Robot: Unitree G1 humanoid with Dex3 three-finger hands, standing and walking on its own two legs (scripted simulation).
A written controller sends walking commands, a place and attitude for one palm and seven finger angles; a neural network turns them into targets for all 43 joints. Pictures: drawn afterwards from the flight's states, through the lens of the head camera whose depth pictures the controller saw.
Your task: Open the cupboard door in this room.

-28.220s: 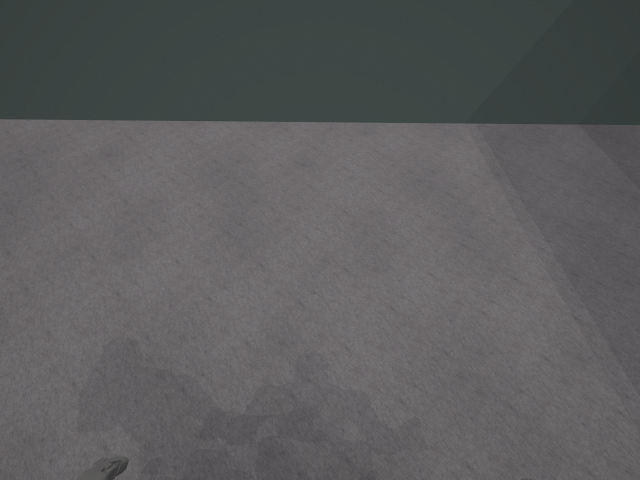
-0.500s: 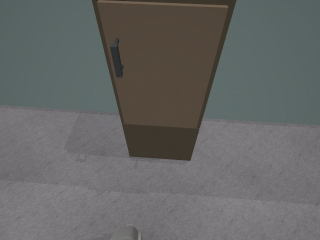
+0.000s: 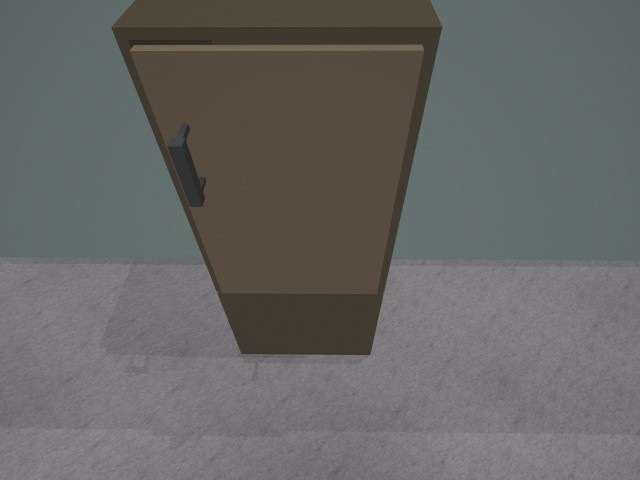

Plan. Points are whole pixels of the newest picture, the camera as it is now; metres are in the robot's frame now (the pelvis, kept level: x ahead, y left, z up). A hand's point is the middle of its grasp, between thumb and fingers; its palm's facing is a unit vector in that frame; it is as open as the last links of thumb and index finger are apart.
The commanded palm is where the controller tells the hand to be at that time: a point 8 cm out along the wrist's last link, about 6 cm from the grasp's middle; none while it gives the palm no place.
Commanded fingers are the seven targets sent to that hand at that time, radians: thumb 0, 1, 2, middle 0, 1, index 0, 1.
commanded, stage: come to a stop and stand still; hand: left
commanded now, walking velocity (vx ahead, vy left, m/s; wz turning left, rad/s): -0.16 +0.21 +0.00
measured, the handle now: (190, 166) +0.54 +0.24 +0.08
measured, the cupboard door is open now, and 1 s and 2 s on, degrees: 0 0 0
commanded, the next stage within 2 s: look again from close up in 1.40 s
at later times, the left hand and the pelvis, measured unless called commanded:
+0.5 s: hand out of the picture -0.04 +0.23 -0.17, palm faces +0.10 -0.98 -0.20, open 7.4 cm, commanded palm none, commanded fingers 0.00 0.90 0.90 -0.20 -0.30 -0.20 -0.30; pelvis -0.06 +0.03 +0.01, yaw +2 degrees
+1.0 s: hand out of the picture +0.01 +0.17 -0.16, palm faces +0.06 -0.97 -0.23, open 7.2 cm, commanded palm none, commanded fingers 0.00 0.90 0.90 -0.20 -0.30 -0.20 -0.30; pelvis -0.03 -0.01 +0.01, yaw +3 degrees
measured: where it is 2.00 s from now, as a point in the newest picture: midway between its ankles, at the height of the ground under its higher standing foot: outside the picture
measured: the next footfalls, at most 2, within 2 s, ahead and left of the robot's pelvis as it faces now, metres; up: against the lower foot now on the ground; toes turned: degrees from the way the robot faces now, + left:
left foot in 0.40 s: +0.01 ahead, +0.13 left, +0.00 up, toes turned +3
right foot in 0.80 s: -0.01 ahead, -0.12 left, +0.00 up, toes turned -1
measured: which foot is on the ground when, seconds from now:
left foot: down 0.00-0.00, up 0.02-0.38, down 0.40-1.00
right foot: down 0.00-0.40, up 0.42-0.78, down 0.80-1.00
